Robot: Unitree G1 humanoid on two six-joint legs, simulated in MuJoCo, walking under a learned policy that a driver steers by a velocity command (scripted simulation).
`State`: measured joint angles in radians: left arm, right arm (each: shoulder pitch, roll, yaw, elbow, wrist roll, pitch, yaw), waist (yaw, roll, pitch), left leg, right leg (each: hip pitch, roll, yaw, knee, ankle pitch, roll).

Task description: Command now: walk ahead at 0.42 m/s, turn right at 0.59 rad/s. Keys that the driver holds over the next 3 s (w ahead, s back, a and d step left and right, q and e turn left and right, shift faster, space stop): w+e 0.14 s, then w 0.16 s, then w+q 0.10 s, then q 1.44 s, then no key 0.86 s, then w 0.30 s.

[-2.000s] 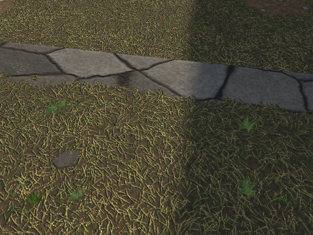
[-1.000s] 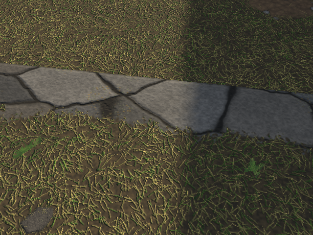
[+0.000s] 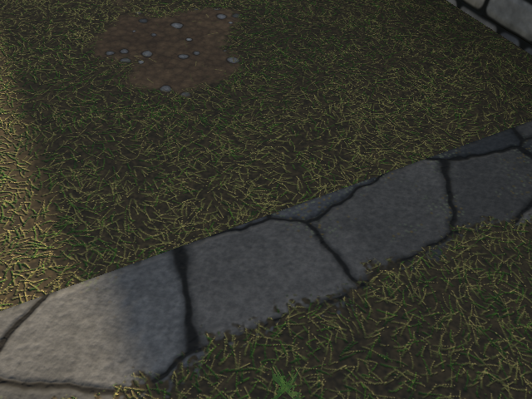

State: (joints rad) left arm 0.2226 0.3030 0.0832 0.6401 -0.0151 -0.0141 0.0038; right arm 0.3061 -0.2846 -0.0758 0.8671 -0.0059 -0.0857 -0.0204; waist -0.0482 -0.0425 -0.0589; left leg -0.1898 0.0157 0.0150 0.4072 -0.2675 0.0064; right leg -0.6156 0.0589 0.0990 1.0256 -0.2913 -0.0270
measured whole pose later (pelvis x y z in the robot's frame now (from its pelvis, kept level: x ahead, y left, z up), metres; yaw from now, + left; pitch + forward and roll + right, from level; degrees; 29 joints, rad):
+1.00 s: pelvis +0.40 -0.08 -0.01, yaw +7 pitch +3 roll -2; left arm 0.08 0.29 0.07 0.72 0.00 0.01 0.03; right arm 0.19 -0.29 -0.07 0.63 0.00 0.00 0.01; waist -0.02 -0.02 0.07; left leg -0.45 -0.07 -0.04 0.49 -0.10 0.08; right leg -0.54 0.00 0.06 1.12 -0.44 0.04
